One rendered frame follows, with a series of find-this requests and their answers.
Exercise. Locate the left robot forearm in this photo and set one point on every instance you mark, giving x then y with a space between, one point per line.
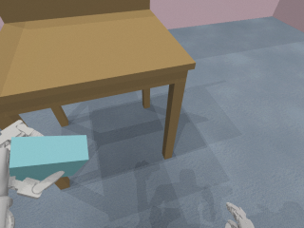
7 219

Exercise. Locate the robot right hand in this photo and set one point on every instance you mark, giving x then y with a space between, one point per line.
240 217

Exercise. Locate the robot left hand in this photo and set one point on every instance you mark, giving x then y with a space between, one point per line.
30 188

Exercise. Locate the sponge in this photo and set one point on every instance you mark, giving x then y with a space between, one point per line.
38 157

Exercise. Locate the table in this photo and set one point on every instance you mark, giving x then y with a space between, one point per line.
63 52

